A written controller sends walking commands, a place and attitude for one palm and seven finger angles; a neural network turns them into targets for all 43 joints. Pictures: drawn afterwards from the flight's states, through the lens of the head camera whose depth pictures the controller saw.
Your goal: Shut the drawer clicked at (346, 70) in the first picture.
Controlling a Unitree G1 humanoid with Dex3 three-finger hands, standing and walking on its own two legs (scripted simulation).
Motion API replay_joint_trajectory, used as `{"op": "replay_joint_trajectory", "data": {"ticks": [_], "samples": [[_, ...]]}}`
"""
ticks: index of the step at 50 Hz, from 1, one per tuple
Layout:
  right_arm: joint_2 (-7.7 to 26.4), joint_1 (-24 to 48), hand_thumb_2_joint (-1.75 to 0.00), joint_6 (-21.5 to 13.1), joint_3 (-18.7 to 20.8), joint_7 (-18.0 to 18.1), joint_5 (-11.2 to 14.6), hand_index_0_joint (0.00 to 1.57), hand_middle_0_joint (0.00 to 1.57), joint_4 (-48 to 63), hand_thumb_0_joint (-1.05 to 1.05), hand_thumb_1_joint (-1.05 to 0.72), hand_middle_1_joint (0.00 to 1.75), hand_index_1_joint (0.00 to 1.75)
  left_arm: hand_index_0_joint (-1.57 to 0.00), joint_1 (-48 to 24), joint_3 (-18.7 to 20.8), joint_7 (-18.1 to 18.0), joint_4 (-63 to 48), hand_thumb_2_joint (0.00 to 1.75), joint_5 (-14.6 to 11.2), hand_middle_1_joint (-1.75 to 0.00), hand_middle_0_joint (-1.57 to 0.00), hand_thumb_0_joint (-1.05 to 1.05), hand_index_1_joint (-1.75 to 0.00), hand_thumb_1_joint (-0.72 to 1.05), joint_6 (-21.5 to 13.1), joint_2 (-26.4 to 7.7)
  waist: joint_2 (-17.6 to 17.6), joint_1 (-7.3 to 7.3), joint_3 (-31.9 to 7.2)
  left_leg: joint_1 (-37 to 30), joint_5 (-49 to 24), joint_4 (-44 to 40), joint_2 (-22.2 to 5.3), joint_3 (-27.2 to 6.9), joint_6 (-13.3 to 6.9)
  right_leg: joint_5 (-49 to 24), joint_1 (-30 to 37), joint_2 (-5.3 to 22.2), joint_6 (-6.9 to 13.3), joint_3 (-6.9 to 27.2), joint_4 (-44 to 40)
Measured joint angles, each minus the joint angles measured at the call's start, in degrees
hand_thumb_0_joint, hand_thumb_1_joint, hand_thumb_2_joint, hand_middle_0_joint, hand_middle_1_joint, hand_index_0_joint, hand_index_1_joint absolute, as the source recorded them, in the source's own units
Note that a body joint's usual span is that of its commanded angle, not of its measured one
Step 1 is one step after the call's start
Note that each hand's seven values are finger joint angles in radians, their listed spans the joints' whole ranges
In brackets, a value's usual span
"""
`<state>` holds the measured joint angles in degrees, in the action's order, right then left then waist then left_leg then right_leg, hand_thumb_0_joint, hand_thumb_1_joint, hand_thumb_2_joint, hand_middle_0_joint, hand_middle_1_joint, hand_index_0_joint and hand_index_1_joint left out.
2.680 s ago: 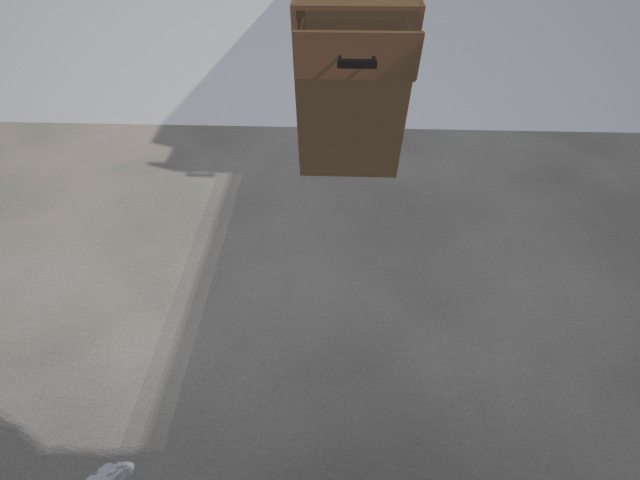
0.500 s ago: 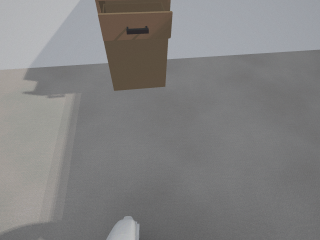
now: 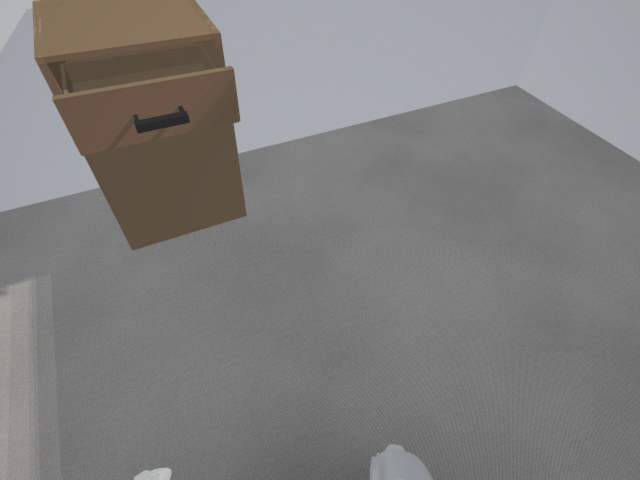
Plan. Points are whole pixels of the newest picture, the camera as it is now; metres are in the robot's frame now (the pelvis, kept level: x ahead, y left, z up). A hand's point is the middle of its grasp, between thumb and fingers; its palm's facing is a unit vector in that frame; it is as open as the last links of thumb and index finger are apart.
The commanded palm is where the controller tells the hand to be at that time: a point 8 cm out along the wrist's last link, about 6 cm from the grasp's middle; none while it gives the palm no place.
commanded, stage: walk to a spot facing it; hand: left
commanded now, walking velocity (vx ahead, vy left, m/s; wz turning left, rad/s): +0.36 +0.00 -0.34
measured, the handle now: (160, 117) +0.97 +0.44 -0.10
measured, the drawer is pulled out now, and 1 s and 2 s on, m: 0.19 0.19 0.19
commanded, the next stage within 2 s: turn to face it in 0.82 s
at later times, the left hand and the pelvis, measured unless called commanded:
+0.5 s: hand (235, 402) +0.27 +0.14 -0.17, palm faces -0.07 -0.97 -0.23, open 7.2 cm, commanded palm none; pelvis +0.21 -0.05 -0.01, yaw -6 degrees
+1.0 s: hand (253, 295) +0.47 +0.14 -0.18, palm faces -0.19 -0.97 -0.16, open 7.4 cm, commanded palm none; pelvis +0.39 -0.03 +0.00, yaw -15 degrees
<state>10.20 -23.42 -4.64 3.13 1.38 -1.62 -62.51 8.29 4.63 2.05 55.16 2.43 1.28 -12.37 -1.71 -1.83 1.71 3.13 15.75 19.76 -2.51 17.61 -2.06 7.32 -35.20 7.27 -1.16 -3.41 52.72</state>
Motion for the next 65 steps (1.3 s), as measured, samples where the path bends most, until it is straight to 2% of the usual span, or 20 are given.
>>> {"op": "replay_joint_trajectory", "data": {"ticks": [7, 10, 12, 14, 16, 19, 23, 28, 32, 35, 38, 42, 47, 51, 54, 56, 58, 60, 62, 65], "samples": [[-1.83, -5.05, -0.90, 0.70, -1.08, -0.37, -0.71, 0.20, 0.19, -2.19, 0.00, -0.92, 0.30, 0.29, -0.19, -4.32, -1.41, 0.19, 0.32, 0.90, -0.29, -0.30, -0.20, 0.01, -0.30, 0.92, -0.18, 1.79, 1.08, -3.37, 2.37, -5.38, 5.86, 1.06, -2.63, 3.23, 3.69, 4.71, 6.02, -2.20, 2.56, -3.38, -13.72], [-3.07, -7.39, -0.90, 1.36, -1.41, -0.73, -0.28, 0.20, 0.19, -3.40, 0.00, -0.91, 0.30, 0.29, -0.19, -5.22, -2.00, 0.21, -0.19, 0.90, -0.25, -0.30, -0.20, 0.01, -0.30, 0.91, -2.21, 2.32, 1.50, -3.53, 2.88, -4.15, 10.96, 10.49, -5.92, 3.26, 5.35, 2.73, 11.75, -4.49, 5.15, -5.59, -20.57], [-3.63, -6.53, -0.90, 2.43, -1.62, -1.02, 0.48, 0.20, 0.20, -4.21, 0.00, -0.91, 0.30, 0.29, -0.19, -5.18, -2.05, -0.35, -0.29, 0.90, -0.78, -0.30, -0.20, 0.01, -0.30, 0.91, -4.13, 2.87, 1.88, -2.78, 3.81, 2.96, 12.86, 29.45, -7.35, -2.65, 4.56, 3.16, 11.62, -5.41, 5.83, -5.88, -16.80], [-3.70, -4.17, -0.90, 3.22, -1.33, -1.01, 0.63, 0.20, 0.20, -4.15, 0.01, -0.91, 0.30, 0.29, -0.20, -3.79, -2.31, -0.89, 0.10, 0.90, -1.34, -0.30, -0.20, 0.01, -0.30, 0.91, -4.82, 3.39, 2.05, -2.26, 4.08, 10.85, 11.74, 45.18, -6.23, -8.55, 3.81, 6.43, 13.73, -6.24, 5.65, -5.73, -16.62], [-3.37, -1.17, -0.90, 3.52, -0.92, -0.92, 0.32, 0.20, 0.20, -3.00, 0.01, -0.91, 0.30, 0.29, -0.20, -1.53, -2.48, -1.59, 1.32, 0.90, -1.46, -0.30, -0.20, 0.01, -0.30, 0.91, -4.95, 3.91, 2.33, -1.73, 3.53, 17.29, 8.17, 50.88, -6.04, -11.08, 3.55, 6.67, 16.80, -7.16, 4.99, -5.42, -19.81], [-2.83, 3.06, -0.90, 3.29, -0.31, -0.90, -0.13, 0.20, 0.20, -0.10, 0.01, -0.91, 0.30, 0.29, -0.20, 1.42, -0.61, -3.17, 2.13, 0.90, -1.81, -0.30, -0.21, -0.03, -0.30, 0.95, -5.85, 2.96, 2.96, -1.00, 1.71, 24.19, 4.65, 47.24, -6.77, -12.42, 3.89, 5.87, 20.71, -8.20, 5.03, -5.31, -24.80], [-1.08, 8.36, -0.90, 3.53, 0.55, -0.91, -0.60, 0.20, 0.19, 2.73, 0.01, -0.94, 0.30, 0.29, -0.20, 5.22, -0.97, -3.00, 4.43, 0.90, -1.14, -0.30, -0.20, -0.03, -0.30, 0.95, -5.34, 1.43, 3.51, 0.08, -0.37, 27.76, 0.34, 36.34, -7.22, -12.21, 4.39, 6.62, 25.01, -8.71, 4.45, -4.82, -28.41], [1.50, 12.61, -0.90, 3.10, 0.77, -2.32, -0.27, 0.19, 0.19, 4.72, 0.02, -0.95, 0.30, 0.29, -0.20, 10.08, -1.59, -2.44, 6.72, 0.90, -0.90, -0.30, -0.20, -0.01, -0.30, 0.93, -4.91, 0.86, 2.80, 2.38, -1.08, 25.51, -2.40, 23.35, -6.22, -11.49, 3.84, 9.78, 30.09, -8.49, 2.72, -4.19, -29.49], [2.20, 14.47, -0.90, 1.85, 0.26, -2.57, -0.28, 0.19, 0.19, 6.19, 0.01, -0.94, 0.30, 0.29, -0.20, 14.01, -1.80, -2.13, 8.32, 0.90, -1.03, -0.30, -0.20, 0.00, -0.30, 0.92, -4.22, 0.90, 1.29, 3.75, -0.77, 19.13, -4.09, 14.18, -4.16, -9.60, 2.42, 15.19, 32.33, -7.01, 0.77, -3.23, -25.11], [1.55, 15.15, -0.90, 0.24, -0.40, -1.88, -0.72, 0.19, 0.19, 7.10, 0.00, -0.93, 0.30, 0.29, -0.19, 14.49, -1.78, -1.88, 9.70, 0.90, -1.29, -0.30, -0.20, 0.01, -0.30, 0.92, -2.69, 1.20, -0.10, 3.91, 0.59, 17.52, -2.51, 17.41, -3.47, -7.29, -0.60, 20.34, 24.29, -5.62, 2.33, -0.11, -3.40], [-0.10, 13.18, -0.90, 0.14, -1.13, -1.07, -0.48, 0.19, 0.19, 6.66, 0.00, -0.92, 0.30, 0.29, -0.19, 13.24, -1.47, -1.44, 9.80, 0.90, -1.00, -0.30, -0.20, 0.01, -0.30, 0.92, -1.84, 1.28, -0.50, 3.67, 0.79, 13.32, -1.26, 13.95, -2.90, -5.76, -0.64, 15.93, 15.00, -4.71, 2.76, 0.72, 12.26], [-1.60, 9.47, -0.90, 0.43, -0.68, 0.29, 0.17, 0.20, 0.20, 4.50, 0.00, -0.95, 0.30, 0.29, -0.19, 11.17, -0.73, -1.12, 7.26, 0.90, -0.68, -0.30, -0.20, 0.01, -0.30, 0.92, -1.06, 1.82, -0.62, 3.96, 0.56, 7.98, -2.21, 7.22, -2.03, -3.50, -0.61, 8.39, 5.97, -2.59, 1.40, 1.03, 15.47], [-1.95, 5.38, -0.90, 1.09, -0.73, 0.15, 0.34, 0.20, 0.20, 2.30, 0.00, -0.95, 0.30, 0.29, -0.19, 8.28, 0.11, -0.79, 4.36, 0.90, -0.71, -0.30, -0.20, 0.01, -0.30, 0.92, 0.22, 2.41, -0.22, 3.25, 0.77, 3.49, -1.47, 3.04, -1.87, -0.77, -0.06, 3.49, 0.28, -0.63, -0.75, 0.03, 10.72], [-2.71, 3.13, -0.90, 1.50, -0.83, 0.00, -0.01, 0.20, 0.20, 0.64, 0.00, -0.93, 0.30, 0.29, -0.19, 4.74, -0.27, -1.55, 3.56, 0.90, -0.77, -0.30, -0.20, 0.01, -0.30, 0.92, 0.11, 2.26, 0.60, 1.07, 2.00, 1.60, 0.55, 3.36, -2.68, -0.01, 1.11, 3.06, 3.08, -0.47, -0.79, -1.88, -3.21], [-3.56, 1.13, -0.90, 2.10, -1.03, -0.09, -0.05, 0.20, 0.20, -0.98, 0.00, -0.92, 0.30, 0.29, -0.19, 2.15, -1.17, -2.18, 3.34, 0.90, -0.77, -0.30, -0.20, 0.01, -0.30, 0.92, -1.19, 1.92, 1.06, -0.87, 2.60, 1.64, 3.66, 6.93, -3.45, -0.96, 2.53, 1.17, 9.20, -1.37, -0.36, -3.06, -15.01], [-4.38, -1.00, -0.90, 2.64, -1.21, -0.30, 0.26, 0.20, 0.20, -2.16, 0.00, -0.92, 0.30, 0.29, -0.19, 1.15, -1.81, -2.51, 3.06, 0.90, -0.75, -0.30, -0.20, 0.01, -0.30, 0.92, -2.61, 1.61, 0.47, -1.34, 1.73, 2.92, 6.99, 11.61, -3.35, -2.04, 3.65, -1.57, 13.89, -1.09, 0.08, -3.89, -21.25], [-3.94, -0.65, -0.90, 4.13, -1.07, -0.47, 0.69, 0.20, 0.20, -2.80, 0.00, -0.92, 0.30, 0.29, -0.19, -0.88, -2.36, -2.93, 3.05, 0.90, -0.91, -0.30, -0.20, 0.01, -0.30, 0.92, -3.55, 3.09, 3.06, -1.69, 2.40, 7.15, 12.77, 20.34, -4.04, -6.73, 3.82, 3.79, 13.73, -1.72, 1.30, -5.91, -18.71], [-3.80, 0.58, -0.90, 5.65, -0.98, -0.44, 0.89, 0.20, 0.20, -2.54, 0.00, -0.92, 0.30, 0.29, -0.19, -2.24, -2.87, -3.10, 2.28, 0.90, -1.02, -0.30, -0.20, 0.01, -0.30, 0.92, -3.87, 4.25, 3.93, -1.87, 2.97, 12.40, 16.95, 30.69, -3.01, -10.41, 4.09, 5.11, 14.22, -1.28, 1.80, -7.54, -17.97], [-3.61, 2.03, -0.90, 6.47, -0.70, -0.68, 0.93, 0.20, 0.20, -1.74, 0.00, -0.91, 0.30, 0.29, -0.20, -2.93, -3.10, -3.54, 1.56, 0.90, -0.98, -0.30, -0.20, 0.01, -0.30, 0.92, -3.43, 5.15, 3.79, -1.58, 2.99, 16.57, 16.70, 37.67, -2.35, -11.72, 4.29, 4.75, 15.39, -0.66, 1.62, -8.78, -18.88], [-2.96, 4.40, -0.90, 7.23, -0.17, -1.17, 0.78, 0.20, 0.19, 0.60, 0.00, -0.91, 0.30, 0.29, -0.20, -2.91, -3.05, -3.97, 0.91, 0.90, -0.71, -0.30, -0.20, 0.01, -0.30, 0.91, -2.17, 5.73, 2.82, -1.38, 2.08, 19.76, 14.57, 38.24, -2.41, -11.43, 4.48, 4.64, 16.61, 0.50, 1.02, -10.42, -19.96]]}}
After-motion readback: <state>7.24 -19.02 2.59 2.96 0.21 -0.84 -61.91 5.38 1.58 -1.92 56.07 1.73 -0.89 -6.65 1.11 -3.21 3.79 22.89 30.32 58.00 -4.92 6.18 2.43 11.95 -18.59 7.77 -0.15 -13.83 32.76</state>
